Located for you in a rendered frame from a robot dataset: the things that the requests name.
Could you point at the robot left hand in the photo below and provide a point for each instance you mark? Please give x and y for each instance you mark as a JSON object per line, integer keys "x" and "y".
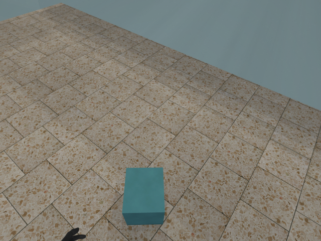
{"x": 70, "y": 236}

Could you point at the carton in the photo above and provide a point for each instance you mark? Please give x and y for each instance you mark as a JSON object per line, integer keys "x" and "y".
{"x": 143, "y": 200}

